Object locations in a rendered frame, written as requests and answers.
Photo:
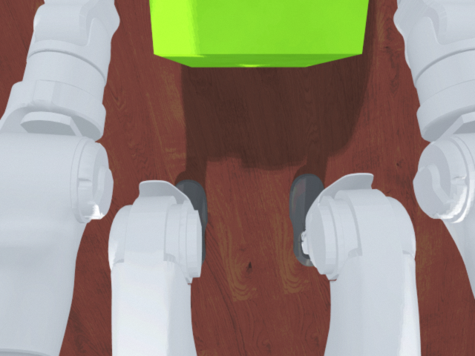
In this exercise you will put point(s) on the right robot shin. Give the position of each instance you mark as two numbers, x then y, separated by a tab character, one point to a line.
361	181

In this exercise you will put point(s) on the robot right upper arm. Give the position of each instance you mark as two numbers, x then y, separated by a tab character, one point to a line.
444	186

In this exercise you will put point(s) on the left robot forearm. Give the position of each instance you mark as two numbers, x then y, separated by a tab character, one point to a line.
67	67

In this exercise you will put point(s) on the carton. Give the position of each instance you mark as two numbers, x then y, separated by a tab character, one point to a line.
257	33

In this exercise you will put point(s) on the robot left thigh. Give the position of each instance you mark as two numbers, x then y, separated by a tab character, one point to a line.
151	298

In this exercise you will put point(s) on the right robot forearm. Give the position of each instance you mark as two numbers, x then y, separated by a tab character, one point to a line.
439	40

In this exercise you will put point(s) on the robot left upper arm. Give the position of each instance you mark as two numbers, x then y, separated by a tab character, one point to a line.
51	186

